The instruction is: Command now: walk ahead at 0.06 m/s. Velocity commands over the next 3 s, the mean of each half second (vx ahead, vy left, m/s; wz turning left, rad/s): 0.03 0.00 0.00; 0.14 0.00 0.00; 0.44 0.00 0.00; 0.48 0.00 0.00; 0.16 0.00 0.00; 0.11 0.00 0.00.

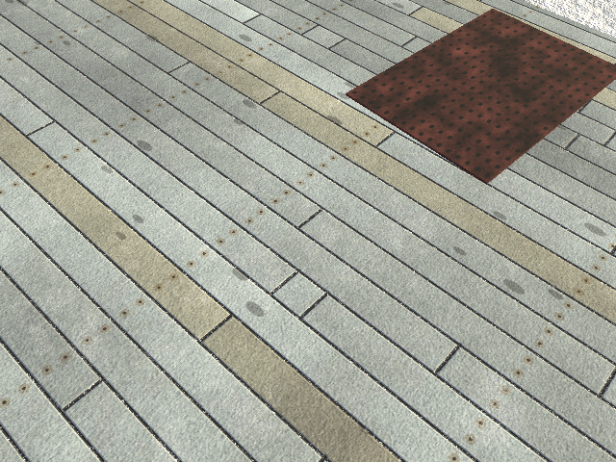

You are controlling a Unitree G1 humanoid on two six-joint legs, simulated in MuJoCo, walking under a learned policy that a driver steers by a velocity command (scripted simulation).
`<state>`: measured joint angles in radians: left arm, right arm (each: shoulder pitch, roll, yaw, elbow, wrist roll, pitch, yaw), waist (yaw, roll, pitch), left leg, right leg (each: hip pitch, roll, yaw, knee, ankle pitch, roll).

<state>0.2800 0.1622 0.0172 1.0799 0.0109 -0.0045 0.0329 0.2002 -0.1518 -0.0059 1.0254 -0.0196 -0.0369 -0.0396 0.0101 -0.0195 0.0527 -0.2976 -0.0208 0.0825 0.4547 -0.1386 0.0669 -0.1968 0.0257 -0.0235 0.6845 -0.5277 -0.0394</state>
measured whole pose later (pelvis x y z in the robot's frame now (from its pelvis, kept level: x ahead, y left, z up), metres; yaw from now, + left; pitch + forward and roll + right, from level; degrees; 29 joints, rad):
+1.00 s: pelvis +0.10 +0.00 +0.00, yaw +1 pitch +0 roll -1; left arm 0.50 0.18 0.04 1.16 0.02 -0.04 0.03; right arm 0.27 -0.17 -0.04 1.06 -0.02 -0.05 0.01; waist 0.03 -0.04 0.00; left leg -0.33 0.02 0.09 0.62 -0.33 0.07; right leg 0.01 0.00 -0.01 0.38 -0.38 -0.01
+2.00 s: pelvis +0.63 +0.02 +0.00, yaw +1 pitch +1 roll -1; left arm 0.47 0.15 0.03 1.09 0.02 -0.10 0.01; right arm 0.01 -0.17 -0.03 0.90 -0.02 -0.05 0.03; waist 0.07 0.03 0.06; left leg -0.58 0.06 0.08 0.59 -0.03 0.06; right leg 0.11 0.08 -0.09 0.18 -0.31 -0.07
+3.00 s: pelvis +0.83 +0.03 +0.00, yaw +1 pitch +0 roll -1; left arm 0.41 0.16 0.04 1.14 0.02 -0.03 0.03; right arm 0.34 -0.16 -0.02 1.07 -0.03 -0.03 0.00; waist 0.02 -0.01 -0.01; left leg -0.29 0.00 0.07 0.67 -0.41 0.08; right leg -0.11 0.02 -0.02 0.41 -0.30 -0.04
